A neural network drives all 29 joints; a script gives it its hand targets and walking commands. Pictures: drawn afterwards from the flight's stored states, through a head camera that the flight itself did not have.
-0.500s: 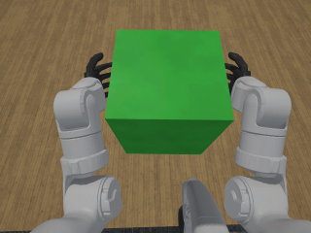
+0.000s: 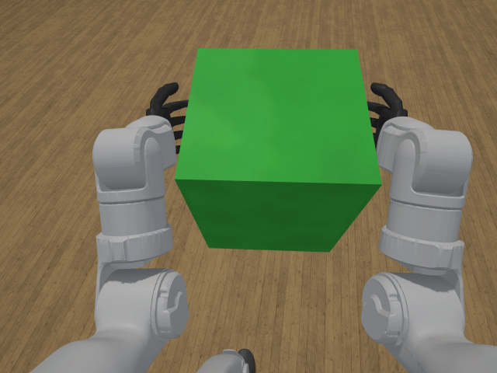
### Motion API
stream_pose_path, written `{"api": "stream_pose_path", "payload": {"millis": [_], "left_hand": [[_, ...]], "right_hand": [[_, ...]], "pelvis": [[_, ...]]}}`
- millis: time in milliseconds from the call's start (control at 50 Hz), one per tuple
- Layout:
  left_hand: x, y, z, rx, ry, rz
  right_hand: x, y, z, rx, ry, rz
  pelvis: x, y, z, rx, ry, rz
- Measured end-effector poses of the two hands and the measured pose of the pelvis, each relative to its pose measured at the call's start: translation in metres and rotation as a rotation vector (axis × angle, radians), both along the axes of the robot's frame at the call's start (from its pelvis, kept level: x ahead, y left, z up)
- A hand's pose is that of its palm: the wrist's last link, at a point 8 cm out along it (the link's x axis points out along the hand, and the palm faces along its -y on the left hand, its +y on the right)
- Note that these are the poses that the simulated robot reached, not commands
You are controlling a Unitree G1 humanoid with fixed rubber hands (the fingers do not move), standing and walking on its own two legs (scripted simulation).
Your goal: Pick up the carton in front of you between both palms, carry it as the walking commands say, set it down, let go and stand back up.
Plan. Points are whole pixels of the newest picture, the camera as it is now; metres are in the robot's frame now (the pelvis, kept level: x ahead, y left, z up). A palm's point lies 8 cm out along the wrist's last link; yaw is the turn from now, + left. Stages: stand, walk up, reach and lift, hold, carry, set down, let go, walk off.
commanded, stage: carry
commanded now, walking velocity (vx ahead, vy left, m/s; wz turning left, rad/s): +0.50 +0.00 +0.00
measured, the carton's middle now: (272, 163) +0.40 +0.03 +0.12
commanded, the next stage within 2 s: none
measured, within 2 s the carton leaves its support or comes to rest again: neither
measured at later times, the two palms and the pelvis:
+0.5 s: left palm (235, 71) +0.67 +0.12 +0.11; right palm (382, 79) +0.65 -0.18 +0.11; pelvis +0.30 -0.01 +0.00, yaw -1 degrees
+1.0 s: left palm (239, 30) +0.89 +0.14 +0.09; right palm (356, 33) +0.88 -0.16 +0.09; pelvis +0.62 +0.00 +0.00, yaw -3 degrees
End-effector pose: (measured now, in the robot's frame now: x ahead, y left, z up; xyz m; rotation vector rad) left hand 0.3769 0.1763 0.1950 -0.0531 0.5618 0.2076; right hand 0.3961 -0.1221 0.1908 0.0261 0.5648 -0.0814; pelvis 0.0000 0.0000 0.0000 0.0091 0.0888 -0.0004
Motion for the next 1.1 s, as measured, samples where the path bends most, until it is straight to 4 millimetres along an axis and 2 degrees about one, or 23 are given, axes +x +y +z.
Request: {"api": "stream_pose_path", "payload": {"millis": [40, 80, 180, 260, 400, 500, 540, 620, 680, 720, 840, 900, 960, 1040, 1100], "left_hand": [[0.035, -0.005, 0.002, 0.015, 0.005, -0.052], [0.066, -0.012, -0.003, 0.013, 0.042, -0.099], [0.125, -0.036, -0.022, 0.014, 0.189, -0.176], [0.167, -0.047, -0.038, -0.001, 0.249, -0.192], [0.239, -0.052, -0.064, -0.024, 0.240, -0.155], [0.289, -0.058, -0.085, -0.019, 0.198, -0.103], [0.303, -0.059, -0.095, -0.006, 0.197, -0.075], [0.313, -0.056, -0.112, -0.033, 0.241, -0.005], [0.325, -0.052, -0.109, -0.065, 0.220, 0.048], [0.341, -0.051, -0.100, -0.073, 0.181, 0.033], [0.409, -0.047, -0.080, -0.039, 0.097, -0.030], [0.448, -0.042, -0.085, -0.036, 0.085, -0.060], [0.488, -0.037, -0.098, -0.048, 0.092, -0.085], [0.529, -0.040, -0.106, -0.043, 0.178, -0.123], [0.559, -0.044, -0.103, -0.038, 0.197, -0.147]], "right_hand": [[0.023, -0.006, 0.003, -0.022, 0.005, -0.031], [0.041, -0.013, -0.001, -0.049, 0.041, -0.061], [0.074, -0.035, -0.022, -0.040, 0.192, -0.135], [0.107, -0.045, -0.037, -0.027, 0.252, -0.171], [0.189, -0.052, -0.059, -0.031, 0.242, -0.152], [0.257, -0.059, -0.082, -0.011, 0.199, -0.111], [0.280, -0.061, -0.094, 0.005, 0.199, -0.089], [0.307, -0.057, -0.109, 0.030, 0.246, -0.063], [0.327, -0.052, -0.107, 0.060, 0.230, -0.060], [0.341, -0.050, -0.102, 0.078, 0.194, -0.061], [0.397, -0.047, -0.083, 0.028, 0.103, -0.057], [0.430, -0.042, -0.084, 0.011, 0.090, -0.076], [0.464, -0.037, -0.092, -0.008, 0.096, -0.097], [0.492, -0.039, -0.101, -0.006, 0.182, -0.136], [0.515, -0.043, -0.097, -0.009, 0.201, -0.156]], "pelvis": [[0.033, 0.009, -0.011, -0.010, -0.015, -0.014], [0.056, 0.014, -0.013, 0.002, -0.020, -0.018], [0.106, 0.025, 0.003, -0.020, -0.009, -0.030], [0.147, 0.026, 0.013, -0.034, 0.004, -0.038], [0.229, 0.009, 0.015, -0.029, 0.016, -0.036], [0.302, -0.015, -0.002, -0.012, 0.005, -0.017], [0.326, -0.021, -0.003, -0.027, 0.004, -0.007], [0.370, -0.032, 0.009, -0.003, 0.008, 0.007], [0.404, -0.036, 0.018, 0.014, 0.013, 0.010], [0.428, -0.036, 0.021, 0.022, 0.014, 0.009], [0.511, -0.024, 0.017, 0.019, -0.001, 0.005], [0.559, -0.014, 0.006, 0.013, -0.021, -0.007], [0.601, -0.004, -0.006, 0.026, -0.038, -0.034], [0.640, 0.004, 0.003, 0.006, -0.033, -0.056], [0.669, 0.005, 0.013, -0.006, -0.028, -0.057]]}}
